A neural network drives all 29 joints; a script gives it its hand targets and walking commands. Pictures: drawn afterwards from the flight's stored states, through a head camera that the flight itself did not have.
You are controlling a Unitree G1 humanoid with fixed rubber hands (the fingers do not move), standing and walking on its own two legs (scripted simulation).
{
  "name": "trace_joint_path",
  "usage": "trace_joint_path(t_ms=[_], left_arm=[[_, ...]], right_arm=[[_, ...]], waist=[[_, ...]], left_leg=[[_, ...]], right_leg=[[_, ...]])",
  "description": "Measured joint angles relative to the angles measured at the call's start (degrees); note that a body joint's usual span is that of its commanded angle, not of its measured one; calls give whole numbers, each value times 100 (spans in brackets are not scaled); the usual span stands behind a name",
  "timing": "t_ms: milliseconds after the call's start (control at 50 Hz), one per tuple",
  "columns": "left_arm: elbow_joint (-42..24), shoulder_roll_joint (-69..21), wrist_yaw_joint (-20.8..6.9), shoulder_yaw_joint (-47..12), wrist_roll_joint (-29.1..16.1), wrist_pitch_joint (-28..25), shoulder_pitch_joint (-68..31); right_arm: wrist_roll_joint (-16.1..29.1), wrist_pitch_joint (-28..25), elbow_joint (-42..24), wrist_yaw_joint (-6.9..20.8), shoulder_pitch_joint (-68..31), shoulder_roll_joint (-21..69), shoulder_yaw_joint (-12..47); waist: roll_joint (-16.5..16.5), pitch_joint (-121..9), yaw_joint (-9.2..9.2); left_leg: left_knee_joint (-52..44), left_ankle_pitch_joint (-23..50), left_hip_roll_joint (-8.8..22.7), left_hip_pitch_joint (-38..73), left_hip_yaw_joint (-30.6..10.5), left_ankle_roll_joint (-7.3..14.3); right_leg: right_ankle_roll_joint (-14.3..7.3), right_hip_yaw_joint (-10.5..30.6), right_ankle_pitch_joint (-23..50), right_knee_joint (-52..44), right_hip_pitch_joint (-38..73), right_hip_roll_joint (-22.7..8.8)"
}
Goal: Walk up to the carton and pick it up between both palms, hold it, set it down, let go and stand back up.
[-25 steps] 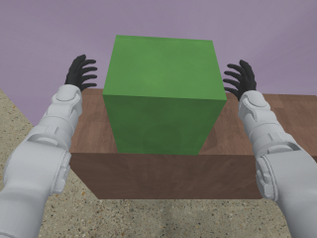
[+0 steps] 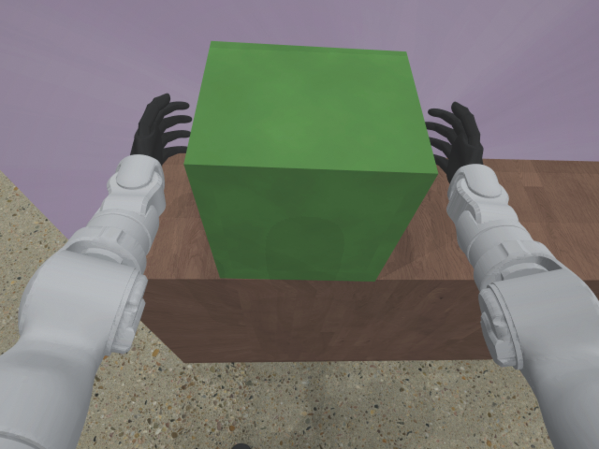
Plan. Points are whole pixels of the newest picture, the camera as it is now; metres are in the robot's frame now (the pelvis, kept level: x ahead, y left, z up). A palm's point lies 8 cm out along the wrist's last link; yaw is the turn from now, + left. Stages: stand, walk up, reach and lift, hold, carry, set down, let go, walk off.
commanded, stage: reach and lift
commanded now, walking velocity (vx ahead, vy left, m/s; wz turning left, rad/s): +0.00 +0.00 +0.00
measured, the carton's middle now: (303, 176) +0.49 +0.01 +0.04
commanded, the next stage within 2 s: none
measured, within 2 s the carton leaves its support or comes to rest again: neither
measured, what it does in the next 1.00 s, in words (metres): stands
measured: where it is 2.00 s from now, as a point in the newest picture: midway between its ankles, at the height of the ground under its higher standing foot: outside the picture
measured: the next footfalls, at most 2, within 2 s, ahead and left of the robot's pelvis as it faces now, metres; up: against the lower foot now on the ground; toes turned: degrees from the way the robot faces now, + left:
none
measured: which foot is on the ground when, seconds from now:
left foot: down 0.00-1.00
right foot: down 0.00-1.00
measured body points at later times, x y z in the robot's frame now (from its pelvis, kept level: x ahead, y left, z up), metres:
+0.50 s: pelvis +0.00 +0.01 +0.01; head +0.09 +0.02 +0.45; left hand +0.49 +0.18 +0.09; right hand +0.48 -0.18 +0.11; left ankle +0.02 +0.12 -0.72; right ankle +0.00 -0.10 -0.72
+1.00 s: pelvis +0.02 +0.01 +0.02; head +0.10 +0.01 +0.47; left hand +0.48 +0.17 +0.10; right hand +0.47 -0.18 +0.10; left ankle +0.02 +0.12 -0.72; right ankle +0.00 -0.10 -0.72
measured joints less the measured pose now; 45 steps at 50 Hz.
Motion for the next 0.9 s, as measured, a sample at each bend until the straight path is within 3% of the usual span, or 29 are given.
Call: trace_joint_path(t_ms=[160,360,680,820,900], left_arm=[[-32,-227,77,208,213,3,-53],[51,-499,283,831,844,-38,-86],[-113,-626,390,1341,1276,15,155],[-486,-716,391,1914,1928,31,408],[-761,-833,310,2621,2568,29,566]], right_arm=[[-363,66,-127,-90,2,178,-331],[-1048,103,-145,-311,-7,560,-944],[-1665,148,-294,-324,198,696,-1528],[-2448,10,-619,-290,444,885,-2254],[-3305,-27,-1130,-219,692,1152,-2980]], waist=[[-14,-25,-35],[-89,90,-74],[-32,227,-35],[40,378,-87],[69,652,-115]], left_leg=[[-45,23,-13,36,27,17],[-281,99,-28,341,77,30],[-518,112,-25,778,138,55],[-723,185,-58,1049,102,57],[-981,272,-98,1440,122,90]], right_leg=[[4,11,21,-23,16,-19],[17,46,107,-247,298,-38],[50,82,204,-592,761,-43],[46,26,270,-820,1061,-74],[67,28,334,-1024,1425,-113]])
